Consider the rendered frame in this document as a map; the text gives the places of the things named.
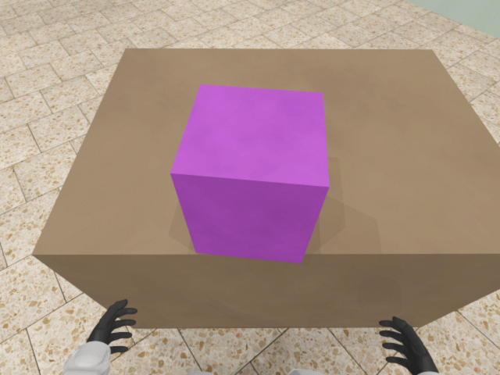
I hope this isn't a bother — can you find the carton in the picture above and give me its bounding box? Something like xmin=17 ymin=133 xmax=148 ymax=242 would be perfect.
xmin=170 ymin=84 xmax=330 ymax=263

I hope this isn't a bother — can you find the pedestal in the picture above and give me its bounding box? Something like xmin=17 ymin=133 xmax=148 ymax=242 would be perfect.
xmin=31 ymin=48 xmax=500 ymax=329

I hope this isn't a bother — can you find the robot left hand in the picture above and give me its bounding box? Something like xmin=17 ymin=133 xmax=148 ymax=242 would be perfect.
xmin=86 ymin=299 xmax=138 ymax=354

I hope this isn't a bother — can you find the robot right hand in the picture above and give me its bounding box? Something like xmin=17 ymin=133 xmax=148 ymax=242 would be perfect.
xmin=379 ymin=316 xmax=439 ymax=375

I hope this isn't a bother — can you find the left robot forearm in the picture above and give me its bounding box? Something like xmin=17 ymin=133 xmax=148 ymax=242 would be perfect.
xmin=62 ymin=341 xmax=111 ymax=375

